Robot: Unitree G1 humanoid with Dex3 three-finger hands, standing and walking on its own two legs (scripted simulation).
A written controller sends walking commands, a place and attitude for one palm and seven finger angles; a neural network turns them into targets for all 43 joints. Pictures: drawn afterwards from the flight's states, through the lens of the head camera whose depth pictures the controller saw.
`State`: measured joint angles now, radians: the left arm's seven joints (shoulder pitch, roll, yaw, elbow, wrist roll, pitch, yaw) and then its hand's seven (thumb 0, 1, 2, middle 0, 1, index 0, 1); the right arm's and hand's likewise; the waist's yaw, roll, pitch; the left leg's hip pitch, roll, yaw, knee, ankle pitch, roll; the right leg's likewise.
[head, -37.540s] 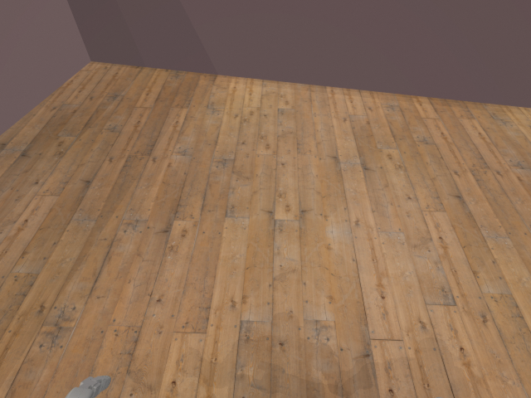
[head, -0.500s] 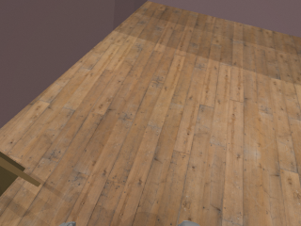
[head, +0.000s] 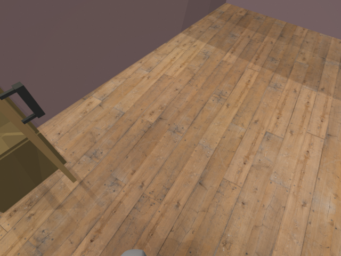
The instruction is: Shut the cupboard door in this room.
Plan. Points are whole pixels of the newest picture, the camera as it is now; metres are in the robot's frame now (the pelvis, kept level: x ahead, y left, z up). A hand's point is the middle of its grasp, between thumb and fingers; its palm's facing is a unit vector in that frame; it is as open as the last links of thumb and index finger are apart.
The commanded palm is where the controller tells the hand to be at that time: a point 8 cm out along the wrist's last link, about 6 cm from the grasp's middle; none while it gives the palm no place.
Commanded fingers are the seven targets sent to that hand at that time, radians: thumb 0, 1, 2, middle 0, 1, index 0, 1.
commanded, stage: turn or walk to find it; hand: left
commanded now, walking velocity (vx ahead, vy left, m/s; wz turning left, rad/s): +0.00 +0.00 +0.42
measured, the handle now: (22, 105) +0.47 +0.46 +0.03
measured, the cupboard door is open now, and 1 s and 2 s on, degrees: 88 88 88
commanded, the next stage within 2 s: stand and wait in 0.58 s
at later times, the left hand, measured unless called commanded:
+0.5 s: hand out of the picture +0.07 +0.21 -0.16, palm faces +0.19 -0.94 -0.27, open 7.4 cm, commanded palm none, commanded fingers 0.00 0.90 0.90 -0.20 -0.30 -0.20 -0.30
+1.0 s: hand out of the picture -0.07 +0.19 -0.18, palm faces +0.42 -0.88 -0.23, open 7.3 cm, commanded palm none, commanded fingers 0.00 0.90 0.90 -0.20 -0.30 -0.20 -0.30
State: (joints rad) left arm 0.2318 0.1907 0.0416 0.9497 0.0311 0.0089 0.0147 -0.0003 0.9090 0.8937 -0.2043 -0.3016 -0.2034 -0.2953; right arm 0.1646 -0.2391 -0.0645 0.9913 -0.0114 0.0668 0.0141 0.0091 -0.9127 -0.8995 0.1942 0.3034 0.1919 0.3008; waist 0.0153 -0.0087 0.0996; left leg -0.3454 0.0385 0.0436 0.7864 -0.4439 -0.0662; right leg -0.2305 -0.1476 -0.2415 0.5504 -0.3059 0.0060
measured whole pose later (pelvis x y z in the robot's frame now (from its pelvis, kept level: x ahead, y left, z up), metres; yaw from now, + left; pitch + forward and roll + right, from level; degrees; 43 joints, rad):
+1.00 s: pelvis +0.00 +0.00 -0.01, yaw +21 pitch +0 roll +1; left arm 0.27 0.22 0.05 1.03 0.01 0.03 0.02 0.00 0.91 0.89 -0.20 -0.30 -0.20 -0.30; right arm 0.14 -0.19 -0.04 1.00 -0.01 0.03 0.00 0.01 -0.91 -0.90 0.19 0.30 0.19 0.30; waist 0.04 -0.05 0.08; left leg -0.22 0.00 0.05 0.55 -0.31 0.00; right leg -0.29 -0.12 -0.17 0.72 -0.46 0.03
